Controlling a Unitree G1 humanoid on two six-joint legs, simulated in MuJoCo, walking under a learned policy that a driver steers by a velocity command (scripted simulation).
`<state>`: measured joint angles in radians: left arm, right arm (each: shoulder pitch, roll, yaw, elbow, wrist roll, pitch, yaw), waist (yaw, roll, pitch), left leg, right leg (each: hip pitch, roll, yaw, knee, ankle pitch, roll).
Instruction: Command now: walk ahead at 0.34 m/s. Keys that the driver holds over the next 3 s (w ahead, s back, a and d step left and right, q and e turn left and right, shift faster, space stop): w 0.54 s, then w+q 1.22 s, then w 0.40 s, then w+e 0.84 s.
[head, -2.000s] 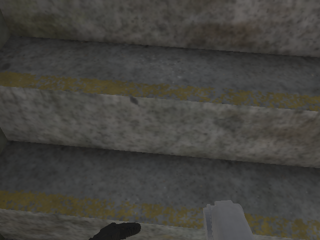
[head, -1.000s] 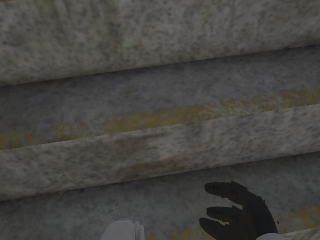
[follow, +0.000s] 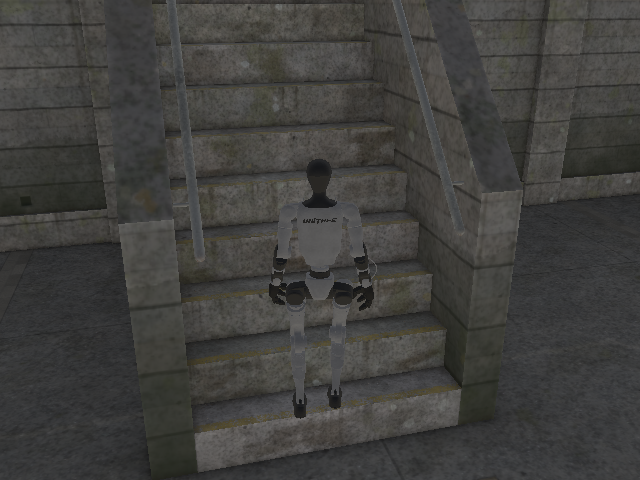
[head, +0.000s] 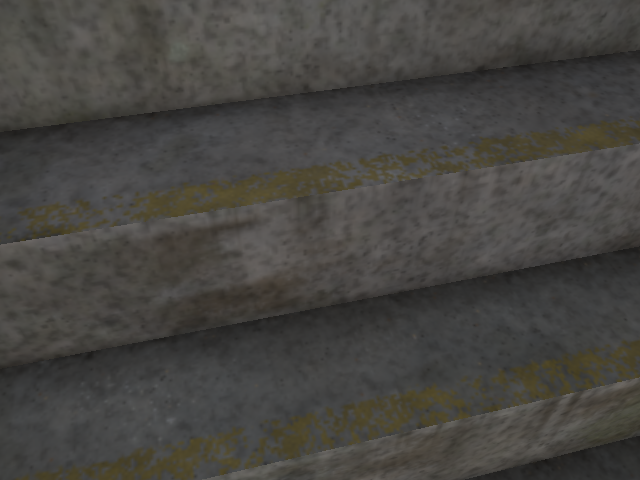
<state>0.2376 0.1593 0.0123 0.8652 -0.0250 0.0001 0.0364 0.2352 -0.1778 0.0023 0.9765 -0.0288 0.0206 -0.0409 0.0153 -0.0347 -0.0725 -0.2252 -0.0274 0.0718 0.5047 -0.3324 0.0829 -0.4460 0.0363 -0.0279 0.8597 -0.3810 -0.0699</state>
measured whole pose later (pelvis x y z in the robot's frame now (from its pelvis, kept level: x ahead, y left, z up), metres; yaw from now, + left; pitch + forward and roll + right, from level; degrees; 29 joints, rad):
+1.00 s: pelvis +0.35 -0.13 +0.27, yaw +10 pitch +6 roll +4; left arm 0.51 0.13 -0.07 1.17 0.01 -0.03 0.05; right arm -0.09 -0.04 0.17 0.69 0.03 -0.02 0.07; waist 0.02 -0.02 -0.11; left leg -1.33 0.03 0.16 1.88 -0.25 0.15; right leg -0.01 -0.12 -0.33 0.12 -0.09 -0.01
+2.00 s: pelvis +0.49 -0.10 +0.48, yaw +43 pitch +1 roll +1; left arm 0.68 0.07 -0.02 0.92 0.06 -0.07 0.06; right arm 0.04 -0.12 0.03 0.62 0.03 -0.01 0.05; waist 0.15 0.07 -0.07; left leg -0.99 0.10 0.04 1.54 -0.05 -0.04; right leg -0.02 -0.09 -0.12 0.42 -0.41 0.02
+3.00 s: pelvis +0.48 +0.15 +0.58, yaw +18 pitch +1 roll +1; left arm 0.07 0.28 0.03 0.73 0.00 0.01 -0.08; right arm 0.47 -0.17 0.03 0.79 -0.07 -0.06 -0.04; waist -0.06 -0.09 -0.05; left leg -0.83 0.03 0.04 1.41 -0.88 0.02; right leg -0.56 0.09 0.06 1.61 -0.18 -0.05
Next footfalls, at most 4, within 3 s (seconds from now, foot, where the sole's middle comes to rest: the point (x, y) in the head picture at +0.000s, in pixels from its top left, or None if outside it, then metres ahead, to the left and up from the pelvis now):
0.38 right None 0.30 -0.23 -0.53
1.10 left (342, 361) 0.52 0.00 -0.28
1.62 right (515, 368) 0.52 -0.25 -0.29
2.08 left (250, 304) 0.51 0.13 -0.13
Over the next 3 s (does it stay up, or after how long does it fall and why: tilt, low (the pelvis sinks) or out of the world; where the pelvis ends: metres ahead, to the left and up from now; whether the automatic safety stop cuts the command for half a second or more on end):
stays up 0.48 0.15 0.58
